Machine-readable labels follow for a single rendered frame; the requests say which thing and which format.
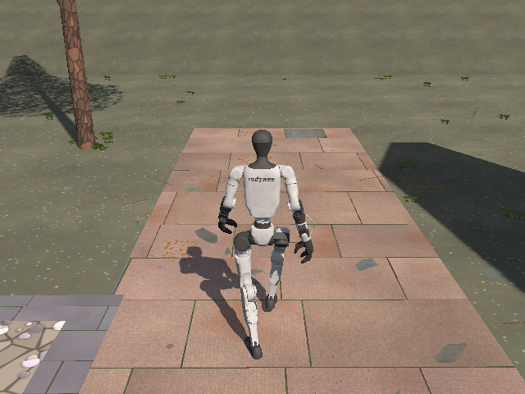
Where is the robot right hand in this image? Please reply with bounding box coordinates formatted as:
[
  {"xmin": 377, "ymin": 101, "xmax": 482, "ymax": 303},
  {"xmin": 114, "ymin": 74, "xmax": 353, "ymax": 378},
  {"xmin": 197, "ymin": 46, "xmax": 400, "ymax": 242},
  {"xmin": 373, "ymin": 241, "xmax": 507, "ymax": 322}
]
[{"xmin": 294, "ymin": 239, "xmax": 313, "ymax": 263}]

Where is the robot right forearm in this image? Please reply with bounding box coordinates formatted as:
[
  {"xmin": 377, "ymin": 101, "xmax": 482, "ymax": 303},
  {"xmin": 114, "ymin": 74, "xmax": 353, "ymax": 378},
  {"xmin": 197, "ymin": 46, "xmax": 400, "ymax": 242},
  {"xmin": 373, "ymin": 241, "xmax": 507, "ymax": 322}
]
[{"xmin": 293, "ymin": 199, "xmax": 311, "ymax": 242}]

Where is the robot left hand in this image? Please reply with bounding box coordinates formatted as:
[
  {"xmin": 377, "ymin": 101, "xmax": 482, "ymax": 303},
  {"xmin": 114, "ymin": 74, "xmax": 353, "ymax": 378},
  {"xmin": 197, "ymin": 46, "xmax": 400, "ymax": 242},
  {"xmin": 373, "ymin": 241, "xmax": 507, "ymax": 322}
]
[{"xmin": 218, "ymin": 218, "xmax": 237, "ymax": 234}]

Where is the robot left upper arm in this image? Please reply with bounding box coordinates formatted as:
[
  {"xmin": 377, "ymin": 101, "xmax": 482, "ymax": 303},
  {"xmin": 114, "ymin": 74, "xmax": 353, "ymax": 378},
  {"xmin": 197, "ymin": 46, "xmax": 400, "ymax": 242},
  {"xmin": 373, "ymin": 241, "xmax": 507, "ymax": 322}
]
[{"xmin": 222, "ymin": 165, "xmax": 245, "ymax": 208}]

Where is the robot left forearm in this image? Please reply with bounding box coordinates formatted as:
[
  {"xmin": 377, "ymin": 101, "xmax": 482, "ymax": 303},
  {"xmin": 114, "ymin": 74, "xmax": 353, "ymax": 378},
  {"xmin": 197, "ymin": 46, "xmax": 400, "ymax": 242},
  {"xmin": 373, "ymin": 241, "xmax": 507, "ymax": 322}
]
[{"xmin": 218, "ymin": 196, "xmax": 231, "ymax": 222}]

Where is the robot torso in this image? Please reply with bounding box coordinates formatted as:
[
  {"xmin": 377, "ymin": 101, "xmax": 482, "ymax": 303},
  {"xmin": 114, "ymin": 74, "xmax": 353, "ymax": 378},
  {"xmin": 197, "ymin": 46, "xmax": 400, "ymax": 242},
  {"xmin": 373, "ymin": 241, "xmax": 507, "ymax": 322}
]
[{"xmin": 243, "ymin": 162, "xmax": 281, "ymax": 246}]

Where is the robot right foot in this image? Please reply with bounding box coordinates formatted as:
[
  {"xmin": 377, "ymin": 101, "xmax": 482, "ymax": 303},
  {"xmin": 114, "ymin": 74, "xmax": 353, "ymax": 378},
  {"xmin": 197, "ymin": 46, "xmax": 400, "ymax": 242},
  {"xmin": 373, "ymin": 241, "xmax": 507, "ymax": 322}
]
[{"xmin": 266, "ymin": 294, "xmax": 277, "ymax": 309}]

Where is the robot right upper arm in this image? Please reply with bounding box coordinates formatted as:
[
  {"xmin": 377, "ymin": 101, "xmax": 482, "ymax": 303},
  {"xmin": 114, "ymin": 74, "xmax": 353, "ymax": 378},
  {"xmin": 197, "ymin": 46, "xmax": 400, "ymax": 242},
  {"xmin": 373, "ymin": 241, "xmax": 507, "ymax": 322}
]
[{"xmin": 279, "ymin": 165, "xmax": 301, "ymax": 212}]

